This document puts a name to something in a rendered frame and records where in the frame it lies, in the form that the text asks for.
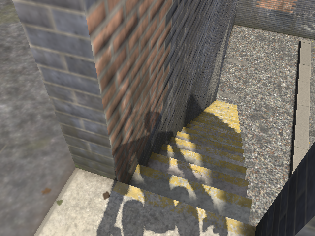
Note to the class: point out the stairs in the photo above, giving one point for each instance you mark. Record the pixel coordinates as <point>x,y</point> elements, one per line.
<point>203,166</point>

